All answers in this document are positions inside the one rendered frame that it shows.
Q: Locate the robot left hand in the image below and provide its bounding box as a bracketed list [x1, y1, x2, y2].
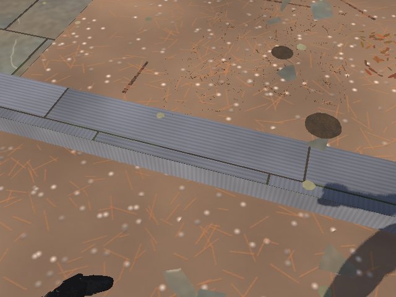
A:
[44, 273, 114, 297]

